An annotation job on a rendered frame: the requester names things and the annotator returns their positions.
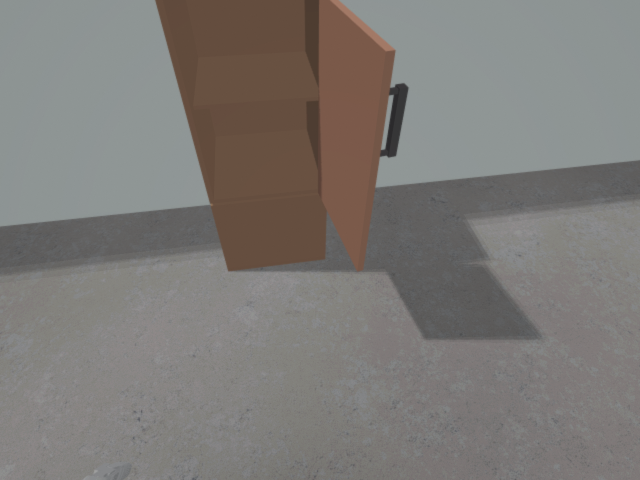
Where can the handle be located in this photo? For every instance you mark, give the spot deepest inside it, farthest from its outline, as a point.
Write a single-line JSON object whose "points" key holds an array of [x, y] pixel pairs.
{"points": [[400, 92]]}

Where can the cupboard door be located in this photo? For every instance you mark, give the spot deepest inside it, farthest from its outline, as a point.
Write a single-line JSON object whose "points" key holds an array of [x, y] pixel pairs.
{"points": [[355, 71]]}

